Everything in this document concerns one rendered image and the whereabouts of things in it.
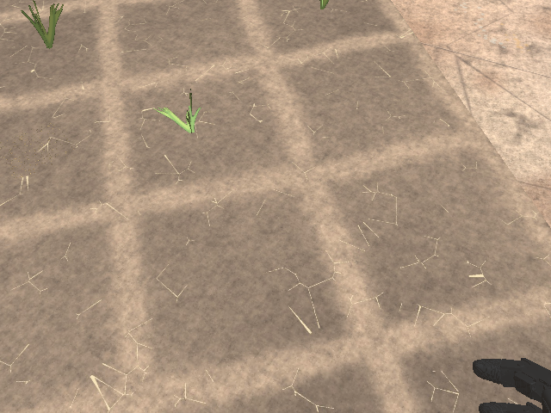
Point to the right robot hand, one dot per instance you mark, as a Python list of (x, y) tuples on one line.
[(529, 378)]

